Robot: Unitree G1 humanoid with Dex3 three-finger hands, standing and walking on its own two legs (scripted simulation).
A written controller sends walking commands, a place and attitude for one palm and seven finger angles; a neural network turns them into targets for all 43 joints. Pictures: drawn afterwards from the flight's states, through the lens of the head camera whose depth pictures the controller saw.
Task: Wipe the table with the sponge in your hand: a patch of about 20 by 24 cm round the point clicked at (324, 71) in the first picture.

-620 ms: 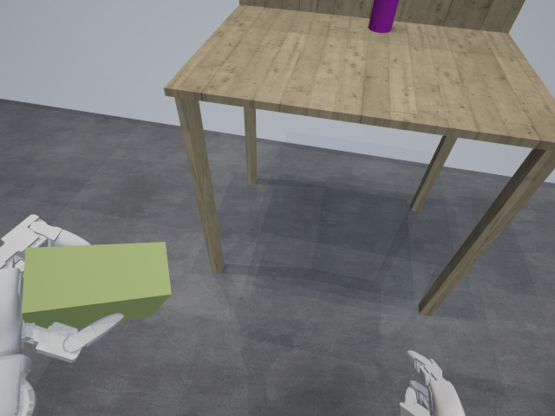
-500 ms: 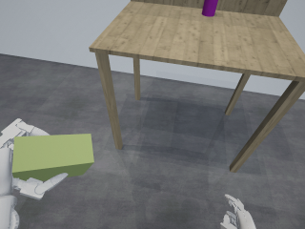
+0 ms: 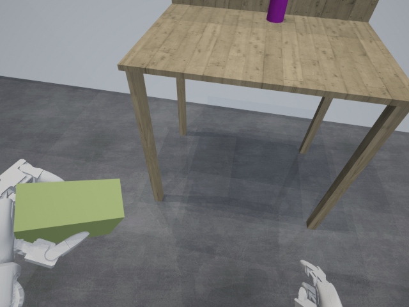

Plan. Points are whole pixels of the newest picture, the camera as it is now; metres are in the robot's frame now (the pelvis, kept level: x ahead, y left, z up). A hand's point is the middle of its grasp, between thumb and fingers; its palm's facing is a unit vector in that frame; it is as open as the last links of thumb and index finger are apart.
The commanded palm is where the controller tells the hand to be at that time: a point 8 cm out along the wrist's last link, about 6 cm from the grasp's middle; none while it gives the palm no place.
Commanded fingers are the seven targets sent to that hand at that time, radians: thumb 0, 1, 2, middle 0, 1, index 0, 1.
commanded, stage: turn to face it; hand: left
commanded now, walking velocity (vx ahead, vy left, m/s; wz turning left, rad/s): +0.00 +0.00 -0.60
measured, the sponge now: (86, 211) +0.22 +0.21 +0.13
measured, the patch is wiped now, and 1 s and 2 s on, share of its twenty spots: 0.00 0.00 0.00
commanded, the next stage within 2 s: take the last steps up to it in 0.86 s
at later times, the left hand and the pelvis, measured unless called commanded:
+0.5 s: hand (119, 200) +0.23 +0.15 +0.16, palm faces +0.17 -0.86 -0.47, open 10.4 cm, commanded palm +0.19 +0.21 +0.18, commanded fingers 0.00 0.10 1.30 -1.20 -1.60 -1.20 -1.60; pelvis -0.03 -0.03 -0.01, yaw -13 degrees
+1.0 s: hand (210, 220) +0.21 +0.02 +0.16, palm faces -0.14 -0.81 -0.56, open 10.4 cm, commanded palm +0.19 +0.09 +0.18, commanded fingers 0.00 0.10 1.30 -1.20 -1.60 -1.20 -1.60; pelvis -0.09 -0.07 +0.00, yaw -29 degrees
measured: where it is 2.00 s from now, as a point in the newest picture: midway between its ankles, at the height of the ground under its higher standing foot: outside the picture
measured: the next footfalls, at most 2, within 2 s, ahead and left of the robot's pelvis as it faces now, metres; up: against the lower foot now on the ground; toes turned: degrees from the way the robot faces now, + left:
left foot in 0.52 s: +0.01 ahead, +0.11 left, +0.00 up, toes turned -10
right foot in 0.78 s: -0.04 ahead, -0.16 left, +0.00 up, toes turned -27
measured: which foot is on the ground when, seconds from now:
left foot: down 0.00-0.28, up 0.30-0.50, down 0.52-0.78, up 0.80-1.00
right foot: down 0.00-0.52, up 0.54-0.76, down 0.78-1.00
